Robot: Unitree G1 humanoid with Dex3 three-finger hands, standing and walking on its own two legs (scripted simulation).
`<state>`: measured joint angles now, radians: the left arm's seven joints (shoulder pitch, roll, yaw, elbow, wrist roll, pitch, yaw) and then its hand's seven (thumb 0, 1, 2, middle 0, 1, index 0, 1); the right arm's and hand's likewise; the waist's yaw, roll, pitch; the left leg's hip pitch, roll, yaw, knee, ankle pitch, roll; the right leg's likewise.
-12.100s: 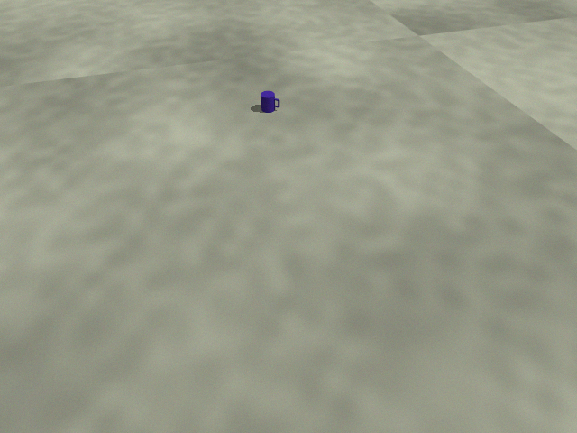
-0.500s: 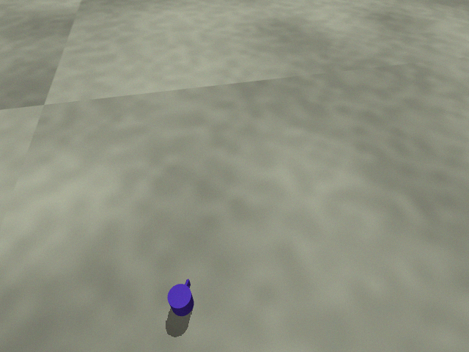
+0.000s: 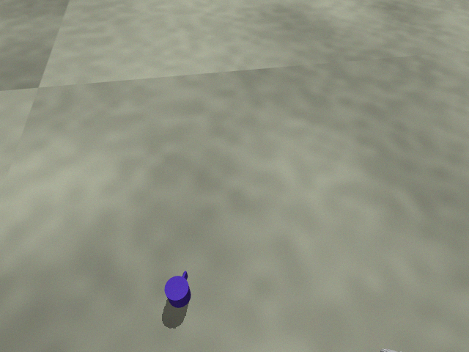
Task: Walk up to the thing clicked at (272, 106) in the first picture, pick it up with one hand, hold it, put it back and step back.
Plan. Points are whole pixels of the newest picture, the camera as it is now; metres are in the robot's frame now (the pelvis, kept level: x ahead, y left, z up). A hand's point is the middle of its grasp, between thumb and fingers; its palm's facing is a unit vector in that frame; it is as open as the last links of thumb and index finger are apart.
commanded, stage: walk up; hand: left
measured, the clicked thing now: (180, 287) +0.43 +0.20 -0.71
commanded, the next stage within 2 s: stand in 1.26 s
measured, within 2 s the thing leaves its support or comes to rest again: neither
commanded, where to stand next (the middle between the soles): +0.04 -0.02 m, yaw +0 degrees
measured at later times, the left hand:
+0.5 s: hand out of the picture +0.11 +0.23 -0.14, palm faces -0.01 -0.95 -0.31, open 7.4 cm
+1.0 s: hand out of the picture +0.06 +0.24 -0.14, palm faces -0.02 -0.95 -0.32, open 7.4 cm
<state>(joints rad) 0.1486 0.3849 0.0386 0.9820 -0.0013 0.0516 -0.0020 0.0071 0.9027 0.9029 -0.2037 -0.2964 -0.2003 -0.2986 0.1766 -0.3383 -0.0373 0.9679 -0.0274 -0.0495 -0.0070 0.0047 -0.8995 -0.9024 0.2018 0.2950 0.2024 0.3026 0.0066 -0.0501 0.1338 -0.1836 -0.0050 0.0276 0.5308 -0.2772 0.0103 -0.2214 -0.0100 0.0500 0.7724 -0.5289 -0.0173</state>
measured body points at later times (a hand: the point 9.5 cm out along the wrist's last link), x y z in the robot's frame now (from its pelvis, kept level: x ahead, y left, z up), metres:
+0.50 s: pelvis +0.00 -0.01 +0.01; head +0.01 -0.01 +0.46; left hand +0.11 +0.28 -0.11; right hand +0.09 -0.31 -0.12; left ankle +0.01 +0.12 -0.73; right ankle +0.01 -0.14 -0.73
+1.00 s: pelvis -0.01 -0.01 +0.02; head +0.01 -0.01 +0.47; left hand +0.06 +0.29 -0.12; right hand +0.07 -0.31 -0.12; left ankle +0.01 +0.12 -0.73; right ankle +0.01 -0.14 -0.73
